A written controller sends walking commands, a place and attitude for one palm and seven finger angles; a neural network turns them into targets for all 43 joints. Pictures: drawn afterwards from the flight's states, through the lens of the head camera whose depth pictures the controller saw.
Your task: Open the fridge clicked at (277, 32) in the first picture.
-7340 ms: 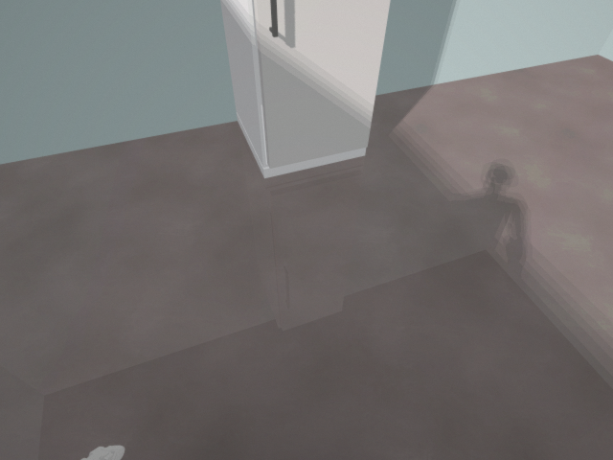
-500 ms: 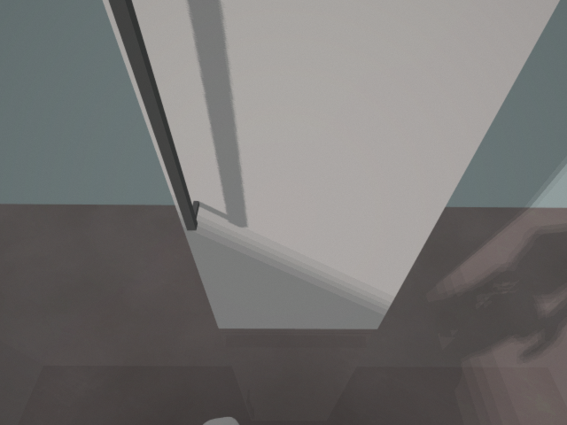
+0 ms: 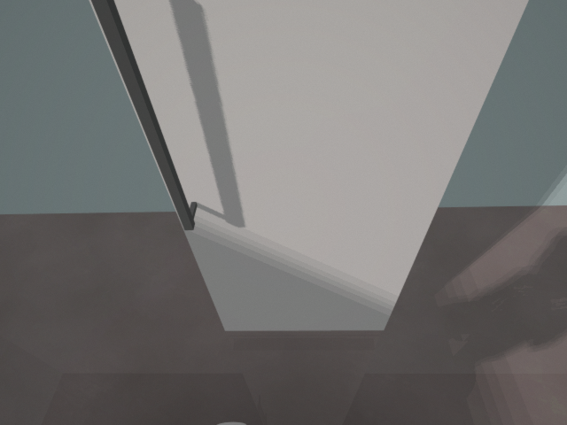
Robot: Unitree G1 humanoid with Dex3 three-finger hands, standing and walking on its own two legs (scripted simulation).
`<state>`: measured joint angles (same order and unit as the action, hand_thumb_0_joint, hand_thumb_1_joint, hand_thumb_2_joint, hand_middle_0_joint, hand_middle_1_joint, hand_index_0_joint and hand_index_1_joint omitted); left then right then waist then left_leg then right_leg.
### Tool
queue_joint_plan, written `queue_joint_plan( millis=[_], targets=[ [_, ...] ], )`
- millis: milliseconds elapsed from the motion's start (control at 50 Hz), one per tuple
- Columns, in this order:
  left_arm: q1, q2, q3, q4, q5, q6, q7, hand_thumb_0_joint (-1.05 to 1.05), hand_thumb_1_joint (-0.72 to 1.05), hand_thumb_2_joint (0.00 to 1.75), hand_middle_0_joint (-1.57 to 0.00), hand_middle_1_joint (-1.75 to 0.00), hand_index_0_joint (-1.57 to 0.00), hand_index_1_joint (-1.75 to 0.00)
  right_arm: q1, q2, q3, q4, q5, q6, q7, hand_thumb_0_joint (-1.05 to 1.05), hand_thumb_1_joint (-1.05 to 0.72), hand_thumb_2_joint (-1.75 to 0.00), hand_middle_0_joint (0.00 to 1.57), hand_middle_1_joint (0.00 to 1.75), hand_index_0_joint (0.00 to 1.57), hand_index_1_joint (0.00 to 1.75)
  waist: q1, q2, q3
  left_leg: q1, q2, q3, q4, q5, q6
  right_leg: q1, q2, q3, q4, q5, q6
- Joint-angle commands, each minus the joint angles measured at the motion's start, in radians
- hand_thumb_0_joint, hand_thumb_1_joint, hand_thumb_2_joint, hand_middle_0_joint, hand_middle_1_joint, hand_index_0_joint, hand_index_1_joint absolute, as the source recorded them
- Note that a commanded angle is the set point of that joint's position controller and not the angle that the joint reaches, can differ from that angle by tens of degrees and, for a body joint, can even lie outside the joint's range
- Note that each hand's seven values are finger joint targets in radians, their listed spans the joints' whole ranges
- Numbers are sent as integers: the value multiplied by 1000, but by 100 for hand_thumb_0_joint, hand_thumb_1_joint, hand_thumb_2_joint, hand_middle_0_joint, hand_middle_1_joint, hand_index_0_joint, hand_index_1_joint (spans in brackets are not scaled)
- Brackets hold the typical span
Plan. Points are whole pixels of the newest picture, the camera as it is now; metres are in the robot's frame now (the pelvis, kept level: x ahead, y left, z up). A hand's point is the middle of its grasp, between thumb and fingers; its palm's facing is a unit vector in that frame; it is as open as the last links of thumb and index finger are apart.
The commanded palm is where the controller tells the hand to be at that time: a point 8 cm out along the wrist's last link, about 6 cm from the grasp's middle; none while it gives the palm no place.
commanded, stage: come to a stop and stand still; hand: left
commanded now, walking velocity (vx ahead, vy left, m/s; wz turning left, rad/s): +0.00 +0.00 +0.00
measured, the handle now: (157, 124) +0.49 +0.22 +0.18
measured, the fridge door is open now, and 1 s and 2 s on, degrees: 0 0 0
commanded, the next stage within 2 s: look again from close up in 1.14 s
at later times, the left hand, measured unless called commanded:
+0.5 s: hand out of the picture -0.06 +0.17 -0.17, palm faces +0.06 -0.98 -0.19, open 7.4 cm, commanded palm none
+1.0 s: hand out of the picture -0.03 +0.20 -0.17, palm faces +0.04 -0.97 -0.23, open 7.4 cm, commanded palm none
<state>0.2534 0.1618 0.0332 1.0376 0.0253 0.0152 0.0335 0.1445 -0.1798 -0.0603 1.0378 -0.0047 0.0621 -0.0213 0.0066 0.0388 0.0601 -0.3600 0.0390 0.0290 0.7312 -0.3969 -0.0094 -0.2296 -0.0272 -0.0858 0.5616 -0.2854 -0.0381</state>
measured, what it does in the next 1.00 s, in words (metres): steps on the spot: left foot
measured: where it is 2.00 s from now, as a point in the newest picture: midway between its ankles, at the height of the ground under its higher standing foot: outside the picture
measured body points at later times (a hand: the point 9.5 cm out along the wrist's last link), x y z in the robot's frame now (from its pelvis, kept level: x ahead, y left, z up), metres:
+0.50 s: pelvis -0.05 +0.00 +0.01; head -0.05 +0.00 +0.46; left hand -0.07 +0.22 -0.15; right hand -0.08 -0.20 -0.16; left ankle -0.04 +0.13 -0.73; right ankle +0.02 -0.10 -0.73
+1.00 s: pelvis -0.04 +0.02 +0.00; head -0.06 +0.01 +0.45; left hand -0.03 +0.25 -0.15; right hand -0.04 -0.18 -0.17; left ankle -0.04 +0.13 -0.73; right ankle +0.02 -0.10 -0.73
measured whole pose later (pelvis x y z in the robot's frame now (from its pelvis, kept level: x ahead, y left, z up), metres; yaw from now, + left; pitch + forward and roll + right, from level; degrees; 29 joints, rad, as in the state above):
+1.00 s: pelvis -0.04 +0.02 +0.00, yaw +0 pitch -2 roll +1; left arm 0.32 0.14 0.01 1.08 0.02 -0.02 0.04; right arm 0.37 -0.13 0.01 1.04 -0.02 -0.01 -0.02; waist -0.01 0.03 -0.03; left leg -0.20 -0.02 0.06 0.52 -0.29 0.02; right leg -0.30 -0.05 -0.07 0.53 -0.20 0.00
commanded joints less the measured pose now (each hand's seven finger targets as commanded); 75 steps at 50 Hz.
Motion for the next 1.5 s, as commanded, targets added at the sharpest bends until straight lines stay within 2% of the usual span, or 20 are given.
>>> queue_joint_plan(
  millis=[0,60,100,120,140,200,240,340,480,680,700,720,740,760,800,840,880,1060,1220,1480],
  targets=[
    [-18,147,21,-49,1,-17,2,0,90,90,-20,-30,-20,-30,46,-34,-3,-24,-2,-20,5,0,-90,-90,20,30,20,30,-10,-181,7,34,7,-15,129,-34,-3,-95,-223,205,-283,203,-125],
    [10,154,26,-29,-1,-18,4,0,90,90,-20,-30,-20,-30,72,-23,10,-9,-4,-33,1,0,-90,-90,20,30,20,30,6,-157,-21,71,11,4,-64,-12,-11,-17,-212,208,-260,188,-122],
    [5,144,24,-13,-11,-17,5,0,90,90,-20,-30,-20,-30,128,-18,20,20,-6,-42,-5,0,-90,-90,20,30,20,30,-10,-150,-32,175,16,-4,-248,89,-6,-42,-191,214,-252,100,-86],
    [-4,129,20,-12,-16,-15,4,0,90,90,-20,-30,-20,-30,163,-28,23,37,-6,-51,-8,0,-90,-90,20,30,20,30,-18,-79,-33,229,38,-43,-339,167,6,-72,-159,193,-231,38,-50],
    [10,104,14,-7,-20,-17,-1,0,90,90,-20,-30,-20,-30,156,-50,24,44,-10,-62,-11,0,-90,-90,20,30,20,30,4,5,-30,222,101,-115,-382,247,30,-57,-100,145,-208,51,-9],
    [0,102,11,17,-18,-7,-2,0,90,90,-20,-30,-20,-30,109,-67,31,47,-11,-68,-11,0,-90,-90,20,30,20,30,28,92,0,45,123,-143,-476,78,38,85,-62,87,-185,64,33],
    [25,98,5,37,-16,-8,-4,0,90,90,-20,-30,-20,-30,118,-63,30,51,-11,-67,-11,0,-90,-90,20,30,20,30,38,76,15,22,106,-131,-499,15,34,112,-64,94,-201,65,30],
    [45,90,0,55,-13,-11,-3,0,90,90,-20,-30,-20,-30,197,-41,30,67,-12,-59,-11,0,-90,-90,20,30,20,30,14,-35,44,52,66,-89,-475,-24,29,38,-77,129,-274,-64,30],
    [80,69,3,64,-11,-16,1,0,90,90,-20,-30,-20,-30,265,-16,34,77,-12,-59,-11,0,-90,-90,20,30,20,30,-2,-73,45,62,47,-66,-440,-22,33,-25,-79,155,-295,-141,30],
    [124,38,-2,77,-10,-23,5,0,90,90,-20,-30,-20,-30,291,2,38,77,-11,-69,-14,0,-90,-90,20,30,20,30,-1,-39,48,58,53,-70,-436,3,36,-45,-78,148,-269,-87,24],
    [200,73,-20,97,1,-39,40,0,90,90,-20,-30,-20,-30,144,-58,38,8,-11,-79,4,0,-90,-90,20,30,20,30,45,17,72,21,56,32,-240,59,-5,-28,-109,133,-212,48,20],
    [153,120,-8,54,-3,-49,28,0,90,90,-20,-30,-20,-30,214,3,42,-20,-13,-70,7,0,-90,-90,20,30,20,30,-15,-7,-75,82,-14,1,-185,15,1,-58,-164,248,-265,-191,-25],
    [110,144,0,27,-5,-62,22,0,90,90,-20,-30,-20,-30,269,9,49,-14,-22,-71,13,0,-90,-90,20,30,20,30,-37,-45,-118,139,-13,8,-168,51,8,-85,-192,255,-275,-216,-51],
    [79,128,3,14,-2,-59,18,0,90,90,-20,-30,-20,-30,296,11,45,-16,-19,-73,11,0,-90,-90,20,30,20,30,-51,-79,-91,164,-11,1,-181,51,13,-157,-183,220,-277,-278,-50],
    [67,86,-2,7,-3,-50,14,0,90,90,-20,-30,-20,-30,322,5,46,-17,-19,-79,9,0,-90,-90,20,30,20,30,-54,-55,-9,139,8,-35,-256,72,23,-217,-131,169,-221,-250,-33],
    [86,68,-6,-1,-3,-40,9,0,90,90,-20,-30,-20,-30,297,-21,45,-38,-23,-88,5,0,-90,-90,20,30,20,30,-28,44,55,-2,56,-112,-381,-8,43,-140,-68,108,-131,-148,-8],
    [119,48,-11,2,-4,-41,5,0,90,90,-20,-30,-20,-30,253,-50,45,-57,-20,-96,0,0,-90,-90,20,30,20,30,1,34,61,-94,86,-155,-456,-71,56,-20,-44,79,-82,-10,2],
    [86,96,-10,-19,-11,-49,1,0,90,90,-20,-30,-20,-30,236,-88,49,-39,-13,-105,-3,0,-90,-90,20,30,20,30,-4,-58,45,18,56,-103,-432,99,50,18,-78,119,-145,82,0],
    [59,128,-6,-19,-13,-52,-2,0,90,90,-20,-30,-20,-30,195,-114,50,-17,-12,-108,-3,0,-90,-90,20,30,20,30,-6,-52,-13,101,58,-73,-417,195,42,49,-91,130,-155,145,-3],
    [30,149,-8,2,-13,-52,-2,0,90,90,-20,-30,-20,-30,154,-124,51,20,-11,-102,-4,0,-90,-90,20,30,20,30,-7,-40,-13,133,61,-59,-409,221,30,70,-101,139,-184,178,-7]
  ],
)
